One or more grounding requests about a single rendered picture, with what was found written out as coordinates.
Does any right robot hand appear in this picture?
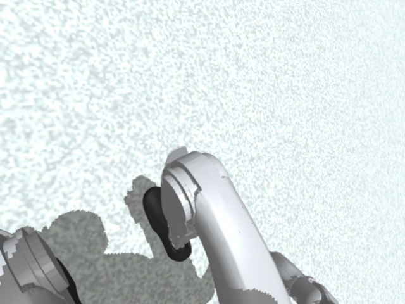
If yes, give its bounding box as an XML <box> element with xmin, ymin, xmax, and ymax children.
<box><xmin>268</xmin><ymin>249</ymin><xmax>305</xmax><ymax>297</ymax></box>

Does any right robot arm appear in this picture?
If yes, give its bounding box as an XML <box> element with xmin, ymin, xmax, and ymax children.
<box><xmin>290</xmin><ymin>276</ymin><xmax>339</xmax><ymax>304</ymax></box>

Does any right robot foot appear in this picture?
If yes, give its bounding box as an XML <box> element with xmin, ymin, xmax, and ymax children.
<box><xmin>143</xmin><ymin>187</ymin><xmax>192</xmax><ymax>262</ymax></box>

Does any left robot foot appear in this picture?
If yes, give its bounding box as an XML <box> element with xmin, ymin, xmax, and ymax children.
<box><xmin>56</xmin><ymin>258</ymin><xmax>82</xmax><ymax>304</ymax></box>

